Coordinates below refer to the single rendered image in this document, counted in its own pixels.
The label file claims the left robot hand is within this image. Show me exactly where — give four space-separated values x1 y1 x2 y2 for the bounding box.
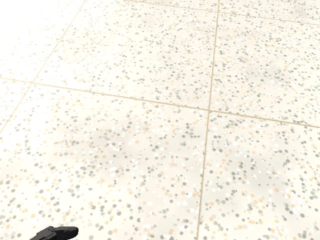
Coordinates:
30 226 79 240

